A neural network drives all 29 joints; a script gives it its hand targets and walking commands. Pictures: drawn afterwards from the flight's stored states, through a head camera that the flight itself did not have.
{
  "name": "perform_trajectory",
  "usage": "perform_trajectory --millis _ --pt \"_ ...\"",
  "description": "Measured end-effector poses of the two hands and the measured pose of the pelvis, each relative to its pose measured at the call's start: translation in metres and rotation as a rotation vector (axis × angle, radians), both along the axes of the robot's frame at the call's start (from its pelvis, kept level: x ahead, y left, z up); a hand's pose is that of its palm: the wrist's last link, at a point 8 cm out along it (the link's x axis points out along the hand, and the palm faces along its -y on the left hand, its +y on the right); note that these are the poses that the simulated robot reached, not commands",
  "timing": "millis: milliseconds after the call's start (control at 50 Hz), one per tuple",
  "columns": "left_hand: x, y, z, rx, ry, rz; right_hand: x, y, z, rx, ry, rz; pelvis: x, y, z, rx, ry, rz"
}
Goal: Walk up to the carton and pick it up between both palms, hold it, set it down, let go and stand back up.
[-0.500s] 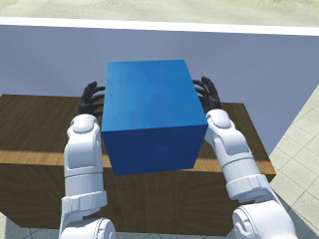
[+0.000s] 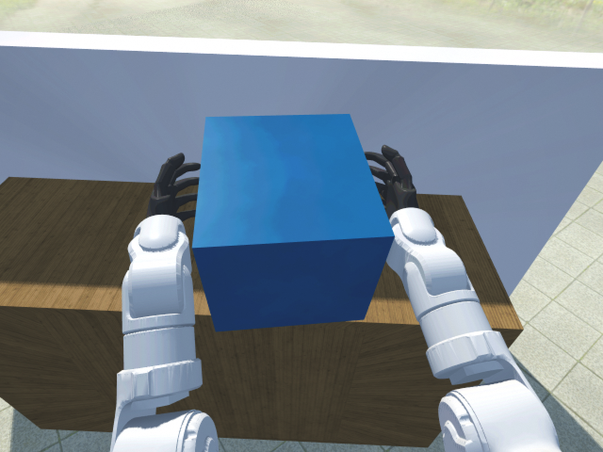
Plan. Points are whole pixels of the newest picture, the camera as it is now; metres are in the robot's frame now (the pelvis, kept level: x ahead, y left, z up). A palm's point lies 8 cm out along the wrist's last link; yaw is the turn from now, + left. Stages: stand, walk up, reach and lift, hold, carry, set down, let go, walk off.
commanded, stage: hold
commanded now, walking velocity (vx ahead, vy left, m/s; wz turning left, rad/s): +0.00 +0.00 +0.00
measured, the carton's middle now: (285, 218) +0.38 +0.01 +0.15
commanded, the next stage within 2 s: none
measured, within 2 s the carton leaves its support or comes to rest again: neither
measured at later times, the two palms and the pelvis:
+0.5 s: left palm (160, 215) +0.36 +0.16 +0.18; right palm (393, 201) +0.36 -0.13 +0.18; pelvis +0.00 +0.00 +0.00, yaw +1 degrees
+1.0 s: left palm (163, 216) +0.35 +0.16 +0.18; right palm (395, 203) +0.36 -0.13 +0.18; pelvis +0.00 +0.00 +0.00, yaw +0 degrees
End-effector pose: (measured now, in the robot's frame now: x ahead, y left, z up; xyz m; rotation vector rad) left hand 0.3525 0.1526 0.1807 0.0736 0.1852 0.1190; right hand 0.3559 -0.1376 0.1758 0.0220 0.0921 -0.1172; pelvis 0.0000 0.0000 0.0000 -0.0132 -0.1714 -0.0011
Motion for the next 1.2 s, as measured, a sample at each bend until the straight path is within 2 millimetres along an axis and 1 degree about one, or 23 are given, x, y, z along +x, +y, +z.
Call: perform_trajectory --millis 180,480,760,1200 --pt "0.0005 -0.0002 -0.0027 -0.006 0.012 0.001 0.0004 -0.0002 -0.0027 -0.005 0.011 0.0 -0.0015 -0.0004 0.0 0.001 -0.001 0.0" --pt "0.0032 0.0066 0.0025 -0.022 0.002 0.014 0.0067 0.0066 0.0057 -0.014 0.0 0.011 -0.0005 -0.0007 -0.0003 -0.002 0.002 0.012" --pt "0.002 0.0044 -0.0006 -0.015 0.004 0.006 0.0033 0.0044 0.0008 -0.01 0.001 0.004 0.0 0.0014 -0.0007 -0.003 0.0 0.006" --pt "0.0022 0.004 0.0006 -0.02 0.006 0.009 0.0047 0.0039 0.0032 -0.014 0.001 0.007 -0.001 -0.0011 -0.0005 -0.001 0.001 0.009"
